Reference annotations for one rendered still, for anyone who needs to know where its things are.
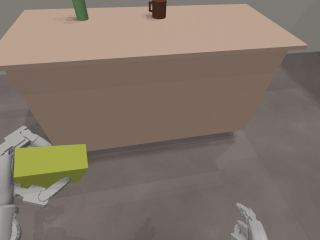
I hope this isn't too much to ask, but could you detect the table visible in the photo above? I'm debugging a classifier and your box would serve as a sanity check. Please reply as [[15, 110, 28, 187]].
[[0, 4, 308, 152]]

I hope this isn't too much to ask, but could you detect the left robot forearm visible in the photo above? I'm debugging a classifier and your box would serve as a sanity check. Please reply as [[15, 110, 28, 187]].
[[0, 204, 22, 240]]

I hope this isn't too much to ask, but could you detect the robot left hand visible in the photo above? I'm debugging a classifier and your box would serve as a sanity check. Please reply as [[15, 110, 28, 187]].
[[0, 126, 72, 208]]

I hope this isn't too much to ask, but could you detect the robot right hand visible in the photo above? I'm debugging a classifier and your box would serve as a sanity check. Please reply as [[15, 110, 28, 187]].
[[231, 203, 269, 240]]

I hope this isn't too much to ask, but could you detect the sponge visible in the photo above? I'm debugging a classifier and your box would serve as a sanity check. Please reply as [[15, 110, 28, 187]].
[[13, 144, 88, 189]]

